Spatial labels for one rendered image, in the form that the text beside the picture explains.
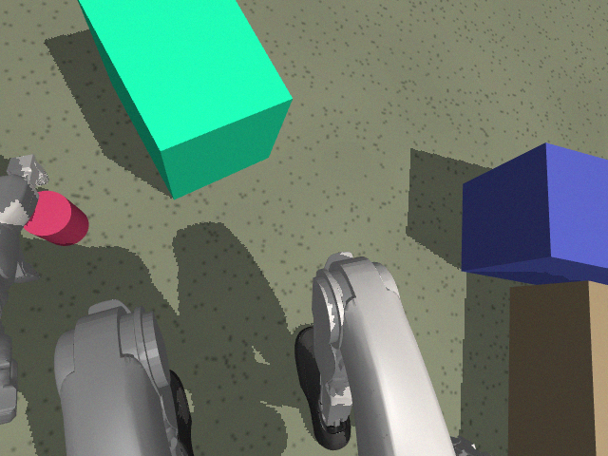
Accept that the left robot hand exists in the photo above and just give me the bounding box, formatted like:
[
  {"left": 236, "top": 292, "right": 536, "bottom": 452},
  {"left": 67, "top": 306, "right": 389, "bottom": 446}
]
[{"left": 0, "top": 154, "right": 48, "bottom": 283}]

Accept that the left robot arm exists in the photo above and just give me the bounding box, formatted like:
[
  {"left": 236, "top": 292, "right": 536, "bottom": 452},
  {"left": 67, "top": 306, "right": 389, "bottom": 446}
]
[{"left": 0, "top": 225, "right": 20, "bottom": 425}]

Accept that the right robot hand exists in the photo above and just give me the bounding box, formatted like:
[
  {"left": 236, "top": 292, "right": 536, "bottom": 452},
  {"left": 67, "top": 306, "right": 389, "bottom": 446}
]
[{"left": 450, "top": 436, "right": 491, "bottom": 456}]

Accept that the left robot foot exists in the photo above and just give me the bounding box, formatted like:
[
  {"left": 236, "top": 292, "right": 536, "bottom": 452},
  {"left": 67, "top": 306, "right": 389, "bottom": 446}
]
[{"left": 170, "top": 370, "right": 194, "bottom": 456}]

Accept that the right robot foot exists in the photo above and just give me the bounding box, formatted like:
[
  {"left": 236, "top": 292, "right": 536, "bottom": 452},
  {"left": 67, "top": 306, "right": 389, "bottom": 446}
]
[{"left": 294, "top": 326, "right": 351, "bottom": 450}]

